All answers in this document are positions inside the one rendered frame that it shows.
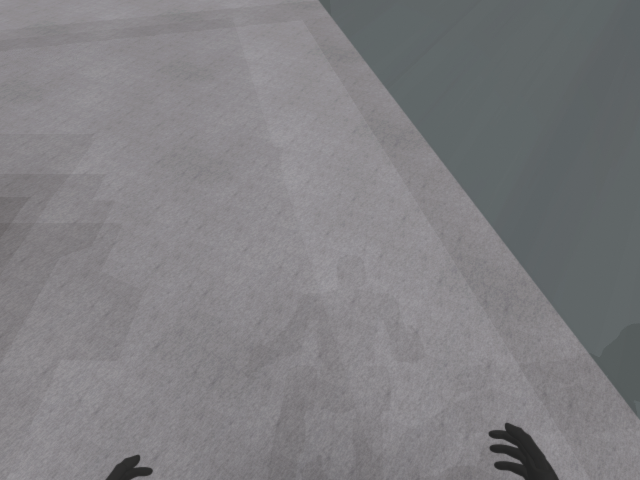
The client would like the robot left hand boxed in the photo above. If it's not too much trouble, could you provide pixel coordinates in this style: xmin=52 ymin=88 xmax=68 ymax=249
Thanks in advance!
xmin=106 ymin=455 xmax=153 ymax=480

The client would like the robot right hand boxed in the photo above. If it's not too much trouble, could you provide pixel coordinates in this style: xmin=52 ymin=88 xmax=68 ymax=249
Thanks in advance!
xmin=489 ymin=423 xmax=559 ymax=480

